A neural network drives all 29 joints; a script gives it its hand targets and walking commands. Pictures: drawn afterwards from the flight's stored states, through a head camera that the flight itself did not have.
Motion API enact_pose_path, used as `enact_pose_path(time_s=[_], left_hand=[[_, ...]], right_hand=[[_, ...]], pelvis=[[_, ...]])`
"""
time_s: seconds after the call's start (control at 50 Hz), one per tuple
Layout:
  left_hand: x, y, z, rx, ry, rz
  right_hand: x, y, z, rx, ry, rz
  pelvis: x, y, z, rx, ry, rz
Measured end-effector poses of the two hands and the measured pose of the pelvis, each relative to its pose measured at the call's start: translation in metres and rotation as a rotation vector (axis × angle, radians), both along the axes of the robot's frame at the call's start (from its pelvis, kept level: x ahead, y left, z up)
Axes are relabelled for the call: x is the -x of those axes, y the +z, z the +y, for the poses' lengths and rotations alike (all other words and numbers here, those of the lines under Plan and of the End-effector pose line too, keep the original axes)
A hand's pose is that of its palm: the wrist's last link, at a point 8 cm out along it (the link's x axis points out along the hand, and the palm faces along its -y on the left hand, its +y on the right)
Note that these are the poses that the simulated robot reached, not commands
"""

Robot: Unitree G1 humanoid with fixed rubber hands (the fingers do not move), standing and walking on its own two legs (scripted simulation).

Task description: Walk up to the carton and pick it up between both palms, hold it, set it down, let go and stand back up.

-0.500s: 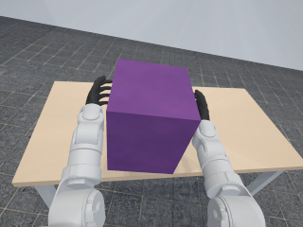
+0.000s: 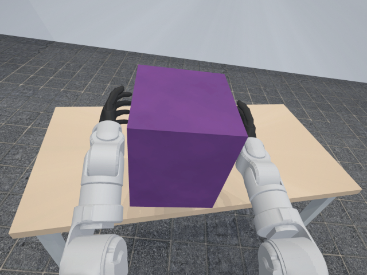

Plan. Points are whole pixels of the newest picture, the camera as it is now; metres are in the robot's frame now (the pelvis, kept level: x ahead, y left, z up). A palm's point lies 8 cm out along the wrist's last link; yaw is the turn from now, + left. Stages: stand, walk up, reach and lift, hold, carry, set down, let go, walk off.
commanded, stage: reach and lift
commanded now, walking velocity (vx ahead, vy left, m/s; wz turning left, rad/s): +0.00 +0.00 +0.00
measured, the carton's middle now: (177, 140) +0.39 -0.01 +0.13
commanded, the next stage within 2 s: hold in 0.84 s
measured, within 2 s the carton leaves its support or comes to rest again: neither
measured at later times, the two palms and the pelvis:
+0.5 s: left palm (105, 116) +0.37 +0.14 +0.20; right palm (244, 130) +0.36 -0.15 +0.18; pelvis -0.01 -0.01 +0.00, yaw +1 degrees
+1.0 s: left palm (102, 115) +0.36 +0.14 +0.21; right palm (245, 126) +0.36 -0.15 +0.20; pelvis -0.01 -0.01 +0.00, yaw +1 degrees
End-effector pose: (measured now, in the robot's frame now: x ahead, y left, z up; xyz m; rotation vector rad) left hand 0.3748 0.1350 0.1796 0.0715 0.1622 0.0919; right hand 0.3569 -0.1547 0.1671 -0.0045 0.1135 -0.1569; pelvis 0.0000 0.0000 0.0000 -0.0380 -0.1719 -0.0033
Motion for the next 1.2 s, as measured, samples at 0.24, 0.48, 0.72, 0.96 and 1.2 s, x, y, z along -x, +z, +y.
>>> enact_pose_path(time_s=[0.24,0.48,0.72,0.96,1.2], left_hand=[[0.001,0.013,0.005,0.009,0.018,0.003],[0.005,0.019,0.006,0.009,0.023,0.0],[0.007,0.025,0.007,0.008,0.024,-0.002],[0.014,0.027,0.01,0.009,0.035,-0.009],[0.012,0.036,0.01,0.014,0.04,0.002]], right_hand=[[-0.004,0.011,0.005,-0.016,0.014,-0.004],[-0.003,0.016,0.006,-0.03,0.02,-0.01],[-0.002,0.022,0.007,-0.028,0.023,-0.015],[0.0,0.025,0.009,-0.035,0.036,-0.025],[-0.003,0.035,0.009,-0.028,0.039,-0.016]], pelvis=[[0.005,0.0,-0.004,-0.006,0.011,0.0],[0.005,0.0,-0.006,-0.005,0.021,-0.01],[0.006,-0.001,-0.007,-0.003,0.022,-0.024],[0.007,-0.001,-0.008,-0.004,0.026,-0.021],[0.011,0.0,-0.012,-0.01,0.026,-0.022]])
